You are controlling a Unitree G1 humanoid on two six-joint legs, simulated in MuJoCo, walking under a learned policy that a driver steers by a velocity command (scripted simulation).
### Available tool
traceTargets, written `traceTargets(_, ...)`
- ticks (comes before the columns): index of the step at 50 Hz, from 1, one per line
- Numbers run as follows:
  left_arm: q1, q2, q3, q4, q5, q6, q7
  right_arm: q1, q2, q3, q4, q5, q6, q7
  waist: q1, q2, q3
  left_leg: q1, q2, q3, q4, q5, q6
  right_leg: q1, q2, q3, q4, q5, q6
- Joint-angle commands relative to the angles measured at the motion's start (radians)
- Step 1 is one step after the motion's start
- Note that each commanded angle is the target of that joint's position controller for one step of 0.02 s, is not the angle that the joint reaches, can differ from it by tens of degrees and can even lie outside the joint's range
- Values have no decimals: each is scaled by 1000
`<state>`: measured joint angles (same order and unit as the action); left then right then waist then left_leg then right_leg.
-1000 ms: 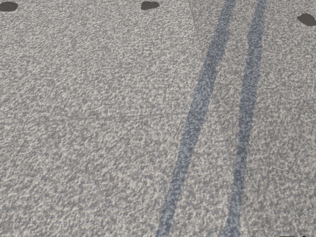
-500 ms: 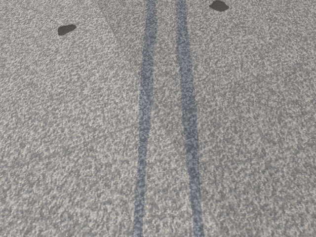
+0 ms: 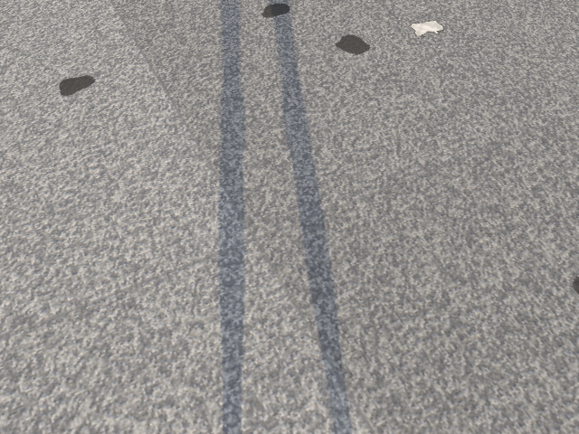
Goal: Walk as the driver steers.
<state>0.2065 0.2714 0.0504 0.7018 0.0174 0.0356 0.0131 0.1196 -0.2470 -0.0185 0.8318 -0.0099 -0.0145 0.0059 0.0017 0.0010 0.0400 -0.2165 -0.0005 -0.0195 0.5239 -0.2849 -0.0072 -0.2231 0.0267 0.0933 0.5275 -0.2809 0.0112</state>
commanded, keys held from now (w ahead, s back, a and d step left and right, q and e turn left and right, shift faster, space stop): no key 0.50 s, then w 0.50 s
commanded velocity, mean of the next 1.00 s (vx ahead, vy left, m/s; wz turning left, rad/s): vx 0.15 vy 0.00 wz -0.01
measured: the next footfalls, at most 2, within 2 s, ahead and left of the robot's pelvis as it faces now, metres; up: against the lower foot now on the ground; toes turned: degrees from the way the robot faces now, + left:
left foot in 1.18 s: +0.41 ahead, +0.12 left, +0.00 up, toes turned +2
right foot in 1.72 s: +0.72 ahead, -0.11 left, +0.00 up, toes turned -2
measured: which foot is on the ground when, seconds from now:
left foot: down 0.00-0.78, up 0.80-1.00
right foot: down 0.00-1.00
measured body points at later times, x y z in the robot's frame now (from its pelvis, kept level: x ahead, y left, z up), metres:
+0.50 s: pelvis +0.00 +0.00 +0.00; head +0.00 +0.00 +0.45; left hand +0.09 +0.25 -0.13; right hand +0.07 -0.27 -0.14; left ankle +0.00 +0.12 -0.73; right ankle +0.00 -0.13 -0.73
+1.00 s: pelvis +0.12 -0.02 +0.01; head +0.14 -0.03 +0.46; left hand +0.06 +0.23 -0.13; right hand +0.28 -0.27 -0.11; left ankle +0.20 +0.12 -0.67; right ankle +0.01 -0.13 -0.73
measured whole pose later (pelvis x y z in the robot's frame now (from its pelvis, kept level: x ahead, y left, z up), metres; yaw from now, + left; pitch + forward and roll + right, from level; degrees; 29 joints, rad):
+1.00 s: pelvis +0.12 -0.02 +0.01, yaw +0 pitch +2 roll +0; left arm 0.49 0.20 0.03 0.97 -0.01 -0.07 0.00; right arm 0.10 -0.28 -0.03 0.92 0.02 -0.10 0.04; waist 0.05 0.02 0.00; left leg -0.62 0.06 0.04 0.95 -0.23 0.04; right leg 0.04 0.02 0.04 0.23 -0.30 -0.03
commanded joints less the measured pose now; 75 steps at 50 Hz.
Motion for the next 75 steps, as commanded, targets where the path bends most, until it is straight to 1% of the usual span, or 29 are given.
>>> traceTargets(1,-16,102,24,-54,1,-24,6,-18,-122,-27,-42,0,-5,-7,-12,-38,-52,8,48,-44,-75,104,27,4,-59,61,-81,179,-29)
traceTargets(25,37,68,8,96,-7,-44,24,39,-115,-21,160,7,1,-34,-14,-7,-17,-1,31,-39,-108,85,11,18,-36,23,-100,160,-21)
traceTargets(28,61,79,13,124,-17,-40,30,67,-129,-27,178,21,6,-40,-14,6,15,-52,6,-31,-103,-314,48,-47,4,-4,-90,-297,-47)
traceTargets(31,55,67,10,122,-33,-73,26,100,-135,-30,176,31,-23,-39,-25,26,99,-90,64,-129,-134,-463,110,-152,-21,21,-72,-395,-79)
traceTargets(34,13,26,2,112,-42,-116,8,183,-181,-47,198,35,-51,-29,-46,129,73,16,199,-348,-253,-494,198,-214,9,-53,78,-207,-64)
traceTargets(35,10,17,1,110,-47,-125,3,178,-196,-52,196,36,-53,-27,-35,171,76,16,257,-425,-302,-496,230,-206,8,-88,119,-145,-65)
traceTargets(37,49,18,1,129,-49,-136,-3,121,-190,-49,167,41,-50,-21,7,168,93,-89,251,-403,-306,-431,223,-69,-4,-91,35,-135,-94)
traceTargets(38,135,21,5,166,-52,-138,-4,55,-174,-44,143,42,-48,-17,57,155,89,-182,197,-320,-258,-352,185,86,-8,-78,-66,-102,-109)
traceTargets(39,241,70,21,209,-48,-141,-4,-17,-125,-30,108,43,-53,-16,100,52,76,-268,101,-176,-105,-208,123,199,-63,51,-140,-112,-133)
traceTargets(40,366,172,53,252,-52,-143,-8,-51,-73,-18,71,33,-75,-13,122,-209,43,-427,-30,20,223,-84,48,373,-214,336,-258,-110,-208)
traceTargets(41,419,187,55,254,-38,-148,-18,-56,-106,-25,51,28,-99,-12,139,-282,25,-596,-42,-8,456,-231,34,473,-364,574,-310,45,-290)
traceTargets(42,369,120,33,243,-20,-150,-21,-27,-138,-34,60,43,-110,-2,92,-165,39,-671,7,-54,592,-246,55,488,-370,519,-276,140,-291)
traceTargets(43,335,94,26,230,-14,-150,-23,-4,-123,-30,68,56,-114,8,69,-120,29,-713,38,-56,647,-185,77,506,-349,440,-275,192,-273)
traceTargets(46,311,46,2,234,-21,-125,-22,-66,-90,-28,40,42,-111,25,53,-82,46,-723,105,-5,582,-45,78,453,-291,228,-327,396,-214)
traceTargets(48,297,45,-2,231,-23,-112,-9,-104,-48,-14,18,32,-104,39,49,-87,54,-642,91,42,452,49,46,350,-243,134,-371,407,-204)
traceTargets(51,277,107,7,224,-24,-116,11,-223,-20,6,-41,23,-98,45,56,-94,82,-389,36,88,157,244,11,124,-187,36,-445,318,-189)
traceTargets(55,277,137,23,247,-42,-127,12,-223,-109,-16,-75,37,-87,38,11,-117,89,-275,20,45,20,313,48,188,-255,30,-443,390,-162)
traceTargets(57,257,150,30,245,-31,-113,10,-110,-156,-42,-54,36,-86,31,-56,-134,-12,-136,-18,63,32,258,86,268,-256,-7,-270,745,-129)
traceTargets(58,252,139,26,242,-21,-101,10,38,-185,-64,-9,39,-80,25,-124,-129,-103,38,-44,83,37,233,112,247,-222,-38,-88,864,-106)
traceTargets(59,254,122,16,228,-10,-95,10,200,-221,-81,31,39,-74,17,-189,-98,-203,292,37,-2,56,198,150,89,-185,-52,155,733,-78)
traceTargets(60,395,-19,-21,218,-10,-108,-3,329,-316,-104,58,13,-68,15,-135,179,-379,653,316,-476,-26,-69,316,-283,-19,-83,591,234,-12)
traceTargets(61,380,-16,-25,238,-28,-134,-9,317,-246,-81,63,20,-69,23,-134,255,-423,626,378,-795,-255,-236,337,-391,35,46,776,-260,-24)
traceTargets(62,272,78,2,200,-62,-151,-13,210,-193,-64,52,27,-77,26,-110,196,-226,466,352,-686,-290,-287,286,-496,-27,45,849,-215,-49)
traceTargets(63,183,107,6,175,-69,-159,-9,117,-163,-55,28,23,-83,27,-80,102,-120,294,324,-542,-308,-207,258,-487,-85,14,819,-122,-68)
traceTargets(64,144,107,12,168,-55,-158,-2,52,-140,-48,20,11,-89,31,-44,43,-57,138,287,-423,-333,-83,244,-439,-129,-3,757,-46,-69)
traceTargets(65,162,95,17,174,-42,-145,5,17,-115,-41,17,-3,-97,34,-1,65,-49,44,243,-331,-356,-3,225,-363,-166,5,704,1,-72)
traceTargets(68,183,49,14,180,-32,-112,9,30,-108,-39,40,4,-105,35,35,82,-22,-68,201,-208,-422,74,244,-315,-186,-15,621,45,-51)
traceTargets(71,50,68,21,131,-18,-112,13,98,-151,-48,64,6,-106,14,10,41,22,-31,205,-168,-453,143,260,-441,-199,-21,461,193,-16)
traceTargets(75,-102,41,10,90,-20,-131,-2,176,-167,-47,83,16,-93,-6,-39,32,29,28,166,-77,-448,232,219,-429,-160,-64,181,404,-6)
